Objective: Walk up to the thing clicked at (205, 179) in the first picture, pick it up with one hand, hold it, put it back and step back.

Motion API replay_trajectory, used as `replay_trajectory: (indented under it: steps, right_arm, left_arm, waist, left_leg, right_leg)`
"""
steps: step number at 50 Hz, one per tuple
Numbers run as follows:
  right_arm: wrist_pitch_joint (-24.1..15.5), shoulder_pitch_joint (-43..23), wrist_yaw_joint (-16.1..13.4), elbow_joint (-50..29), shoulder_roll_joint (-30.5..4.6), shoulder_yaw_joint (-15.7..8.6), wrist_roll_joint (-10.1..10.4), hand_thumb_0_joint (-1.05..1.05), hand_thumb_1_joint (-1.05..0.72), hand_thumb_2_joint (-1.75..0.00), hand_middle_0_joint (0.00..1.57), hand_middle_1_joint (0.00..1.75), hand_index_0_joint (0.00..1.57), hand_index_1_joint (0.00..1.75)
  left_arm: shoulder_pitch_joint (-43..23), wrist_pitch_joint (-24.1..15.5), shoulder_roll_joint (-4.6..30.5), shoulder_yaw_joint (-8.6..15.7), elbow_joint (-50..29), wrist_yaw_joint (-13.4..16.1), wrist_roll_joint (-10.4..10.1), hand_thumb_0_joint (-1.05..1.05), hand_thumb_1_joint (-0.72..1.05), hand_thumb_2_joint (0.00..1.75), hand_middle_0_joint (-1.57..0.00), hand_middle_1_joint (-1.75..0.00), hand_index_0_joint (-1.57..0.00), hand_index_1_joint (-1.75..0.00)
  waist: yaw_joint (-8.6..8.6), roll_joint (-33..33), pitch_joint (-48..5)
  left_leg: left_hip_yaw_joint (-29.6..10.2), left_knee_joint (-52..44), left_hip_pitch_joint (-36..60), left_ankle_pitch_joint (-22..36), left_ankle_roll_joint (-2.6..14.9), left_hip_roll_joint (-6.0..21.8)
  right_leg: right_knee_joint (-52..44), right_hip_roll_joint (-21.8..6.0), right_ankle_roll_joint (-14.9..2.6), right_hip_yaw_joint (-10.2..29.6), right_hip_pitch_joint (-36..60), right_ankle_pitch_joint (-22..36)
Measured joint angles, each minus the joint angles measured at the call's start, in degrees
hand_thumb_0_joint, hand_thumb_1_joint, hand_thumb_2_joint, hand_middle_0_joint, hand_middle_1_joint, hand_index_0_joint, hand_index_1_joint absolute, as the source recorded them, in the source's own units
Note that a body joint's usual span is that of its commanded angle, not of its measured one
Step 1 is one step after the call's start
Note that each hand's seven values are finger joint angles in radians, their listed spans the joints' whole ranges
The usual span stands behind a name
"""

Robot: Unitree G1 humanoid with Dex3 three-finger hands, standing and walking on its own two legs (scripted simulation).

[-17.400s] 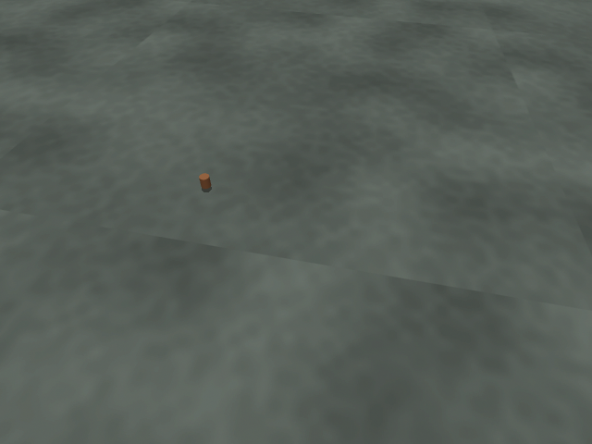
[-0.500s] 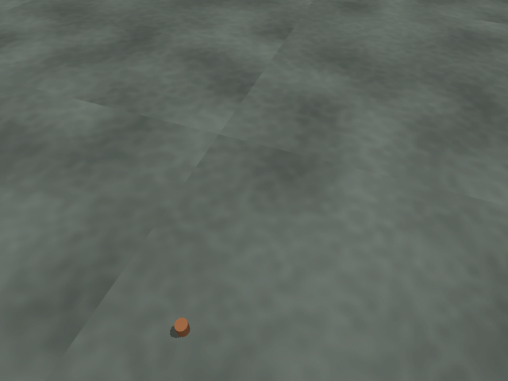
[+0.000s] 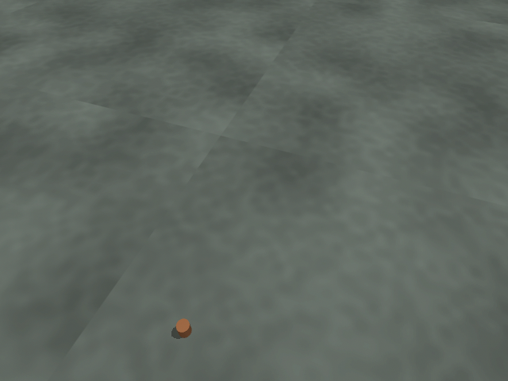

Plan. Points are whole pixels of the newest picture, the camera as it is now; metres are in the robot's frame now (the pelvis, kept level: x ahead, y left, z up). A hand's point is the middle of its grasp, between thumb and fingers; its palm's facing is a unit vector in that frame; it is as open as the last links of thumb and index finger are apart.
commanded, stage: stand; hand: left
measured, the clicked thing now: (184, 328) +0.47 +0.26 -0.75
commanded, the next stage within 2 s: walk up in 0.88 s
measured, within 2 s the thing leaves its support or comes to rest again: neither
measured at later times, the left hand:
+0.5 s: hand out of the picture +0.07 +0.25 -0.16, palm faces -0.04 -0.94 -0.34, open 7.4 cm
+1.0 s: hand out of the picture +0.07 +0.26 -0.16, palm faces -0.02 -0.94 -0.35, open 7.4 cm
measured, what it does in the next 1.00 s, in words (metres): stands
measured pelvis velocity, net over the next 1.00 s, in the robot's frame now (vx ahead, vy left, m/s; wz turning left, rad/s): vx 0.01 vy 0.00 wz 0.00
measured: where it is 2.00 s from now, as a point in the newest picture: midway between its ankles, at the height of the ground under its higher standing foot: outside the picture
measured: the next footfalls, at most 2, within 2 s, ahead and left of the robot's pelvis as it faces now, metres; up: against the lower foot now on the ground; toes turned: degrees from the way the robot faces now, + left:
none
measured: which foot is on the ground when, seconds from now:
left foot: down 0.00-1.00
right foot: down 0.00-1.00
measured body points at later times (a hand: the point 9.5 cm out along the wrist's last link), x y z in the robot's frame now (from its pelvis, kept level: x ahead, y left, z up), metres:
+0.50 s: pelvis +0.00 +0.00 +0.00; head +0.01 +0.00 +0.45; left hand +0.07 +0.30 -0.13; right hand +0.07 -0.30 -0.13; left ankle -0.01 +0.14 -0.75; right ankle +0.00 -0.14 -0.75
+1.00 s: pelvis +0.01 +0.00 +0.00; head +0.01 +0.00 +0.45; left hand +0.08 +0.30 -0.13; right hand +0.07 -0.30 -0.13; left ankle -0.01 +0.14 -0.75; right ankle +0.00 -0.14 -0.75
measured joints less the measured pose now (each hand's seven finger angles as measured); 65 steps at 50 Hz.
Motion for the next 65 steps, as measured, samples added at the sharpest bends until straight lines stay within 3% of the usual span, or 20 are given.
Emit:
replay_trajectory:
  steps: [44, 65]
  right_arm:
    - [-0.08, 0.86, -0.10, -0.38, -0.17, 0.06, -0.11, 0.01, -0.90, -0.90, 0.20, 0.30, 0.20, 0.30]
    - [0.66, 2.54, 0.09, -3.01, 0.01, -1.52, -0.31, 0.01, -0.90, -0.90, 0.20, 0.30, 0.20, 0.30]
  left_arm:
    - [0.16, -0.01, -0.01, -0.09, -0.45, 0.00, 0.03, 0.01, 0.90, 0.90, -0.21, -0.30, -0.21, -0.30]
    - [1.31, -0.41, -0.03, 1.10, -1.06, 0.47, 0.15, 0.01, 0.90, 0.90, -0.21, -0.30, -0.21, -0.30]
  waist:
    - [-0.03, 0.07, -0.29]
    - [0.09, 0.65, -0.44]
  left_leg:
    - [-0.11, 0.12, -0.14, -0.13, -0.05, -0.01]
    - [0.90, 3.01, 1.37, -4.11, 0.51, -0.12]
  right_leg:
    - [0.26, -0.02, -0.05, -0.11, -0.16, -0.25]
    - [2.86, -0.16, 0.27, 0.85, 1.08, -3.70]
